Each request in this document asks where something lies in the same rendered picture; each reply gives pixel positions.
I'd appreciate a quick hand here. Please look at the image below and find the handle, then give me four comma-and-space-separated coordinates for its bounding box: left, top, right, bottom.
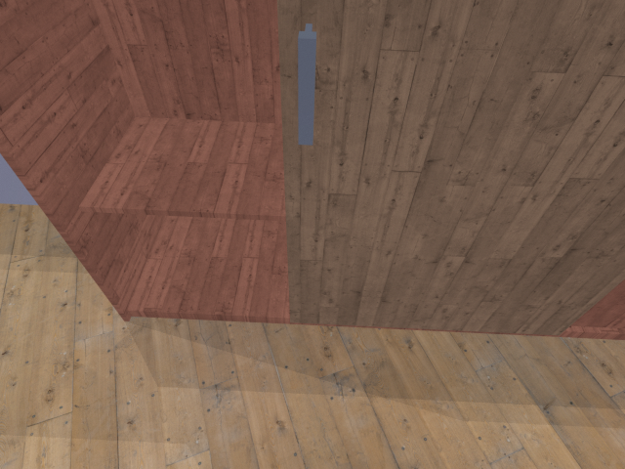
298, 23, 316, 146

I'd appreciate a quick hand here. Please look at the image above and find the wardrobe door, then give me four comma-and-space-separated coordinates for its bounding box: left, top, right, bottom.
277, 0, 625, 335
571, 279, 625, 328

